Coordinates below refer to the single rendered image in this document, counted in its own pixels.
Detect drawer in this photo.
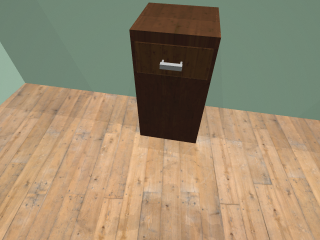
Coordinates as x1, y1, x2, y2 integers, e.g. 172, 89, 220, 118
135, 41, 213, 79

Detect cabinet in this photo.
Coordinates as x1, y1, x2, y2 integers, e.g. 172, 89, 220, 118
129, 2, 221, 144

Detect handle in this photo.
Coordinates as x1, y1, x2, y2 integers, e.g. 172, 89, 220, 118
159, 60, 183, 72

